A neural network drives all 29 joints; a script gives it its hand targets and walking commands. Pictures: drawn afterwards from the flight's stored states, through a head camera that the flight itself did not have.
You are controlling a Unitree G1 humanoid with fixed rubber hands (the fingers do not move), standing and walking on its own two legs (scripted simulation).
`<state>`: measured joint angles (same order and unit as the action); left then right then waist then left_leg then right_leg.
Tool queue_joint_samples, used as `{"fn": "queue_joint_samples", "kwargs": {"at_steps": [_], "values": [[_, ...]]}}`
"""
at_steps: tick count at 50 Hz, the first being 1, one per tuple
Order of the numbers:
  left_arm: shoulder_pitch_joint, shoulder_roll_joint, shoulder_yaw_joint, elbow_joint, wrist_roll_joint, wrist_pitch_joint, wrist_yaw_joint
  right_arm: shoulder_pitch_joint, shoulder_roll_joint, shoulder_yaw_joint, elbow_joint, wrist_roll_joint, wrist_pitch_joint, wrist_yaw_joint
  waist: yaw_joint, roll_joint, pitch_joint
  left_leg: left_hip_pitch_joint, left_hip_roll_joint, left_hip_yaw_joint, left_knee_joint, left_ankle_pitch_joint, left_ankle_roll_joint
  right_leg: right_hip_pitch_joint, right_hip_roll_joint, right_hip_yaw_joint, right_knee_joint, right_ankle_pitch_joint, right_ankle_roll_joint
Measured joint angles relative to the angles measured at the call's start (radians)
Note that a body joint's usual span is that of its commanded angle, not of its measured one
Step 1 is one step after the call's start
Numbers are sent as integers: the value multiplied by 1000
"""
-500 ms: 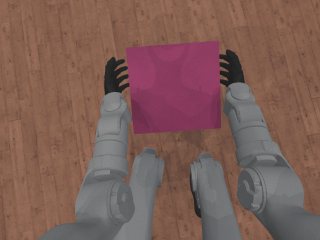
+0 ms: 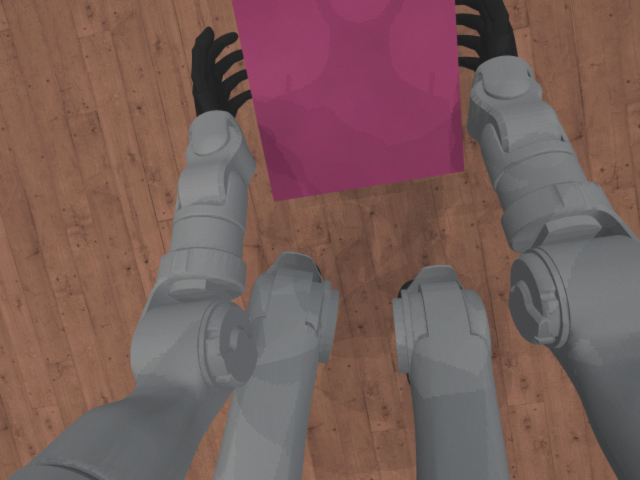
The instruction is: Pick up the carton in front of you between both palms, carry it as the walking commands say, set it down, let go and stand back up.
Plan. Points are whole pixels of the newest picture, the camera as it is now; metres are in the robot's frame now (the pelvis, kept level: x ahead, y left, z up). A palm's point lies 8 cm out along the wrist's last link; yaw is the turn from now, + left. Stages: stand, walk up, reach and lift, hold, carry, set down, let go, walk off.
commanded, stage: set down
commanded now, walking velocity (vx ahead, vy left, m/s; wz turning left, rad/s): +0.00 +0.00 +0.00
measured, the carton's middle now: (350, 96) +0.52 +0.03 -0.26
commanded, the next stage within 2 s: none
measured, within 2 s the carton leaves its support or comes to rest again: rests again in 0.68 s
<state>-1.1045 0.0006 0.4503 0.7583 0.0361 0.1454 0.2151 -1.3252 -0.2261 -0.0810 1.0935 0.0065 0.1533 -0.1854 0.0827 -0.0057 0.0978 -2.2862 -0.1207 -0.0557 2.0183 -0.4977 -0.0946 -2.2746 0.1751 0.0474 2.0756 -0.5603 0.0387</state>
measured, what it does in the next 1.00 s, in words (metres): stands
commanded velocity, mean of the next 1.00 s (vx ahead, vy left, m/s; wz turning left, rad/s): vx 0.00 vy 0.00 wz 0.00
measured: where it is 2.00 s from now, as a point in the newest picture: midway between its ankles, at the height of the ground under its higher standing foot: (357, 345)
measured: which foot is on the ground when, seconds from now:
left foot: down 0.00-1.00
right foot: down 0.00-1.00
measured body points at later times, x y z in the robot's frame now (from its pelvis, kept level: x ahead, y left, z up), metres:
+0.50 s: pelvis +0.01 +0.00 -0.02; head +0.34 -0.01 +0.28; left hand +0.50 +0.19 -0.17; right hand +0.56 -0.11 -0.18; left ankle +0.13 +0.13 -0.37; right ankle +0.10 -0.11 -0.37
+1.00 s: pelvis +0.02 +0.00 -0.02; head +0.37 -0.01 +0.26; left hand +0.52 +0.19 -0.19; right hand +0.57 -0.11 -0.20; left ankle +0.13 +0.13 -0.37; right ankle +0.10 -0.10 -0.37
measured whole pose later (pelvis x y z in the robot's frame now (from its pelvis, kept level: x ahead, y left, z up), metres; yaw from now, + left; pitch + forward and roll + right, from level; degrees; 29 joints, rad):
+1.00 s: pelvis +0.02 +0.00 -0.02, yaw +1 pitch +43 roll +3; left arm -1.19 0.07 0.56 0.90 0.13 0.07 0.03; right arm -1.38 -0.22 -0.24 1.15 -0.14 0.06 -0.03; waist 0.07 0.01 0.14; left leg -2.31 -0.10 -0.01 2.13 -0.58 -0.07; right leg -2.30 0.12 0.03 2.20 -0.65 0.01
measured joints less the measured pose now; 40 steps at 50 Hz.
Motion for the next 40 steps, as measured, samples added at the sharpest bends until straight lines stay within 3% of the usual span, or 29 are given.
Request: {"fn": "queue_joint_samples", "kwargs": {"at_steps": [7,24,40], "values": [[-20,26,-3,25,-32,-1,-5,-42,6,22,31,13,-1,0,-4,1,36,1,-5,4,61,-29,-7,1,-11,-10,68,-35,-13],[-59,29,82,94,58,-25,-94,-71,3,-93,95,-97,-33,78,-3,11,38,-7,0,20,87,-35,6,-4,-23,-8,96,-45,-15],[-88,53,127,116,104,-47,-156,-72,7,-155,70,-150,-63,126,-13,14,52,-15,15,34,100,-63,20,-12,-43,-11,110,-75,-26]]}}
